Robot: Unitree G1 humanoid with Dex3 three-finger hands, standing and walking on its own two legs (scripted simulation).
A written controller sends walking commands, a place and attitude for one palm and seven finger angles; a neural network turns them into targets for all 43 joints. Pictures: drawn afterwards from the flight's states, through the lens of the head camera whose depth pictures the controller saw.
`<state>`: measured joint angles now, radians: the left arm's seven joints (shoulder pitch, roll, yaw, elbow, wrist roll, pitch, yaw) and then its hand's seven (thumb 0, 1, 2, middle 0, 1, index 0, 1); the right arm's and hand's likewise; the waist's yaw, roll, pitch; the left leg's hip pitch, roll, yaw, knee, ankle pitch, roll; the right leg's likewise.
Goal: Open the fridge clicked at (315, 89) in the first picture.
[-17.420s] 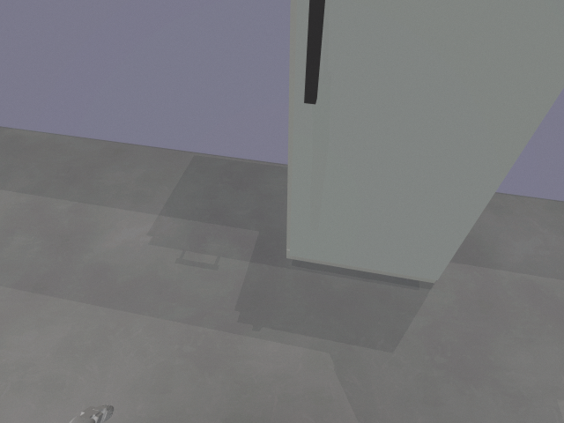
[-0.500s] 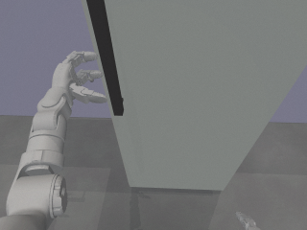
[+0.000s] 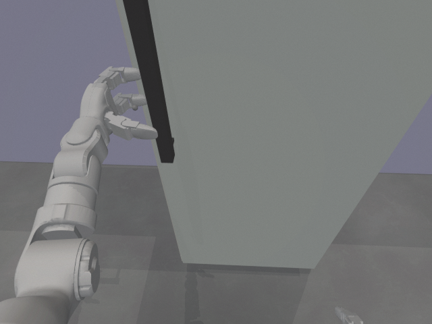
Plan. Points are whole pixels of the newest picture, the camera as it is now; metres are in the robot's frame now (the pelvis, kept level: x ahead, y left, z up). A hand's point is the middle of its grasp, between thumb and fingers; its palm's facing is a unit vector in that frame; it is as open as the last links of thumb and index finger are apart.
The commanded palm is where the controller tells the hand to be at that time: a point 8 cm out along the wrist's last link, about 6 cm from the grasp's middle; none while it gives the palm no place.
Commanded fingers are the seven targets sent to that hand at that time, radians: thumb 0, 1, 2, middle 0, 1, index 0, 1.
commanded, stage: feel for the door with the fingertips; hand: left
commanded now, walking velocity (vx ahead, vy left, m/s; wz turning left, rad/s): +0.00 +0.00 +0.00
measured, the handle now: (155, 75) +0.48 +0.13 +0.24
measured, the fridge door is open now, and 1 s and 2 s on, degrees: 0 0 0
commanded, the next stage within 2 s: slide the fingers in behind the handle in 0.10 s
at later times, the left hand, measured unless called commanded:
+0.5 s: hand (140, 107) +0.43 +0.16 +0.20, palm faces +0.00 -1.00 +0.02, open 13.9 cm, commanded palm +0.41 +0.21 +0.20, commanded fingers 0.00 -0.50 0.30 -0.30 -1.20 -0.30 -1.20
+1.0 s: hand (152, 108) +0.43 +0.14 +0.20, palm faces +0.00 -1.00 +0.01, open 14.0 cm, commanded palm +0.41 +0.19 +0.20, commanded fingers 0.00 -0.50 0.30 -0.30 -1.20 -0.30 -1.20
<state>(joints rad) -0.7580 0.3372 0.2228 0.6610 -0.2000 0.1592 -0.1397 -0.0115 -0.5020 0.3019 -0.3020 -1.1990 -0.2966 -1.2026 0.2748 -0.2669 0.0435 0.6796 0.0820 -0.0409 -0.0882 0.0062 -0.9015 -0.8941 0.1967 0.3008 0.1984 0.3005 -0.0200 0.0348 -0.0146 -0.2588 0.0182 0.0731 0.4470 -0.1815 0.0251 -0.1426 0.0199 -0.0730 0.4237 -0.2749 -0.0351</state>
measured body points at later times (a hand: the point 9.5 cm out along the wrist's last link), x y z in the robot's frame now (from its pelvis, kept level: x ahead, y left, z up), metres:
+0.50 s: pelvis +0.00 +0.00 +0.00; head -0.01 -0.01 +0.45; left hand +0.43 +0.21 +0.21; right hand +0.09 -0.26 -0.11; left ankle +0.04 +0.10 -0.74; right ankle -0.03 -0.09 -0.74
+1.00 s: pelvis +0.00 +0.00 +0.00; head +0.00 -0.02 +0.45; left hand +0.43 +0.19 +0.20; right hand +0.13 -0.25 -0.11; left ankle +0.04 +0.10 -0.74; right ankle -0.03 -0.09 -0.74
